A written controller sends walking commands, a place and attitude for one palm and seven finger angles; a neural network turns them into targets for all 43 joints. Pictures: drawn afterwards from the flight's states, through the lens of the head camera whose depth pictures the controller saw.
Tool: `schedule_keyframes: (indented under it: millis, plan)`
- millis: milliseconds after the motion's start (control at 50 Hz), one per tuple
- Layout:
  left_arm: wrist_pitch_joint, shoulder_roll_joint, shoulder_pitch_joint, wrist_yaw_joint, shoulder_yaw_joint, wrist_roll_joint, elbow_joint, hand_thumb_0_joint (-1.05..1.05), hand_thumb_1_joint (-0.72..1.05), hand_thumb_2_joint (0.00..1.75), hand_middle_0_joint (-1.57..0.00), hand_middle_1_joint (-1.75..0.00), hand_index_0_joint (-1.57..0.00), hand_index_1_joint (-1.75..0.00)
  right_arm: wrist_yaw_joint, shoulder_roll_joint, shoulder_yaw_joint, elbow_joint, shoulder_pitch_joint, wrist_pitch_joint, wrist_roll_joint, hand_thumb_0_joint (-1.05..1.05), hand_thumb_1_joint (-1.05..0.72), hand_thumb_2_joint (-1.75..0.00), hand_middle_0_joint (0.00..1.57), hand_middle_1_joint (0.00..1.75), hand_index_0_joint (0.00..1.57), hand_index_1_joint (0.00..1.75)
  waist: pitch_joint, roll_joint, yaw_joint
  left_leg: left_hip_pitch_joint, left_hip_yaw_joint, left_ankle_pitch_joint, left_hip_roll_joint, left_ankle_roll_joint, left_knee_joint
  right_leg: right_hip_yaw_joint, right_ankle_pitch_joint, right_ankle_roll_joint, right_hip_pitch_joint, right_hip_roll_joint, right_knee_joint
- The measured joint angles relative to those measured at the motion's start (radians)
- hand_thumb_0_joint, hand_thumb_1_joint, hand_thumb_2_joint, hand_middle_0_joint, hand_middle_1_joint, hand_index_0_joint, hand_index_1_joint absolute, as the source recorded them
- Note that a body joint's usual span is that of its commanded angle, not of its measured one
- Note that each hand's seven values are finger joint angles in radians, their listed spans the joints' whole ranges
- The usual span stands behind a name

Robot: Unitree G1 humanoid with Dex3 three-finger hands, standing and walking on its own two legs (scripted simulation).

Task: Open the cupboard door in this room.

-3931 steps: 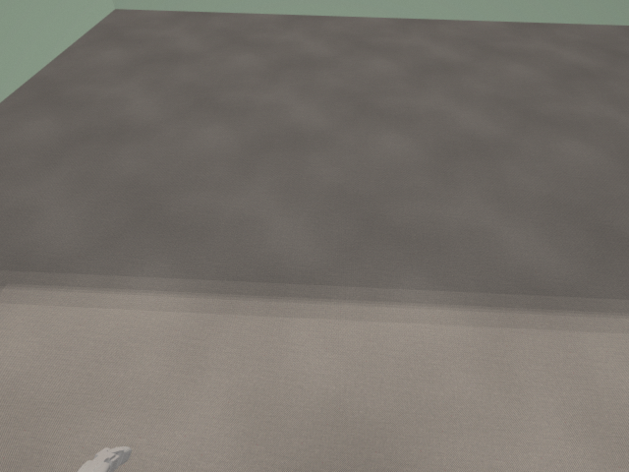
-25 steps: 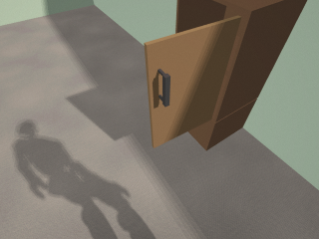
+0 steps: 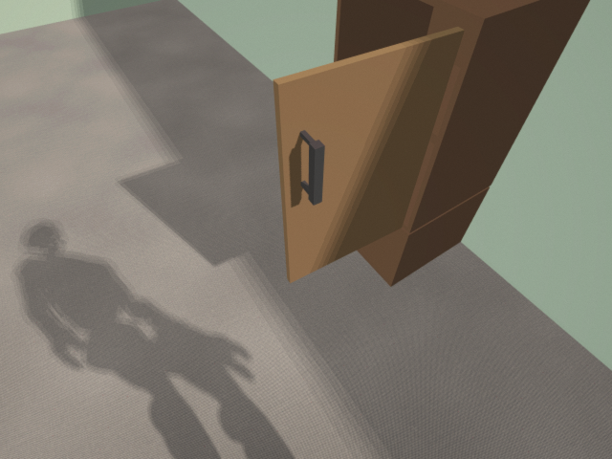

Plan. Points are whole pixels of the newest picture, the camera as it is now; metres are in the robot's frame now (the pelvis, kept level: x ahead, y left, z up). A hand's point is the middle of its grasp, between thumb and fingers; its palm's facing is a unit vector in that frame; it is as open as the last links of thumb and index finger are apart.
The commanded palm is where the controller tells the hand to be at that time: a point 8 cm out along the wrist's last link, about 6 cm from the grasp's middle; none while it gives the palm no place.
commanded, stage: look to check the result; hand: left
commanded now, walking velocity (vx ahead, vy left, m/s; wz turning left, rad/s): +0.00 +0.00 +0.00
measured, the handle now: (310, 168) +0.61 +0.03 +0.00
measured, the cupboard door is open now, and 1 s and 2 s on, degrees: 87 87 87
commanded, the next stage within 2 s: stand and wait in 0.30 s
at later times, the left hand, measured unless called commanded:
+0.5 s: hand out of the picture +0.09 +0.23 -0.16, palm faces -0.03 -0.95 -0.32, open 7.3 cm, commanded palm none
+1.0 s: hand out of the picture +0.10 +0.23 -0.16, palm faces -0.04 -0.94 -0.33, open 7.3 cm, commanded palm none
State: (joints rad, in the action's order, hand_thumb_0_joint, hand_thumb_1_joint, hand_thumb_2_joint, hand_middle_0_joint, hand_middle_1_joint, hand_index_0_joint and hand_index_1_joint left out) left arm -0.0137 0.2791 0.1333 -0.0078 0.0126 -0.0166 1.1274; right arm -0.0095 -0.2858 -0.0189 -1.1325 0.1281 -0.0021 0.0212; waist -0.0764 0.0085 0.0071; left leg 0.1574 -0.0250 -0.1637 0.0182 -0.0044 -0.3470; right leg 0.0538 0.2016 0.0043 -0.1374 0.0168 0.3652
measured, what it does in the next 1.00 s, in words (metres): stands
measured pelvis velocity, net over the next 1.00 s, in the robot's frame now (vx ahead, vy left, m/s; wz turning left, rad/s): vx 0.02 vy -0.01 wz -0.01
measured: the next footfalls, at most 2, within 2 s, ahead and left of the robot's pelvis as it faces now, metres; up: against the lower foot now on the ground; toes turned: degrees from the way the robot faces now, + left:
none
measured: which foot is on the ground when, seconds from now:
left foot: down 0.00-1.00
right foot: down 0.00-1.00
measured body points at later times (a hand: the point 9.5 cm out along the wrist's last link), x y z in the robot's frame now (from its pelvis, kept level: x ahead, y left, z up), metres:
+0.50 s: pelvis +0.01 -0.01 +0.00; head +0.04 -0.01 +0.45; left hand +0.09 +0.28 -0.14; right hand +0.09 -0.29 -0.14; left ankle +0.02 +0.12 -0.75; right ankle +0.00 -0.12 -0.75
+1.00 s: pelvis +0.02 -0.01 +0.00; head +0.05 -0.01 +0.45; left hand +0.10 +0.28 -0.13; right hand +0.09 -0.30 -0.14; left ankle +0.02 +0.12 -0.75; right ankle +0.00 -0.12 -0.75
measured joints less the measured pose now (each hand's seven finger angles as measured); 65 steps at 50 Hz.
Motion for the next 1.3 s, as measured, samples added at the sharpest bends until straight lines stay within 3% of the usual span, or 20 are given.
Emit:
schedule_keyframes:
  millis: [1300]
  plan:
    - [-0.009,0.039,-0.021,0.001,-0.005,0.003,-0.006,0.01,0.91,0.89,-0.2,-0.3,-0.21,-0.3,0.003,-0.034,0.005,-0.005,-0.036,-0.005,-0.004,0.0,-0.9,-0.9,0.2,0.3,0.2,0.3,0.009,-0.011,-0.002,-0.057,0.003,-0.014,-0.015,0.012,0.051,0.004,0.008,0.013,0.055,0.012,-0.054]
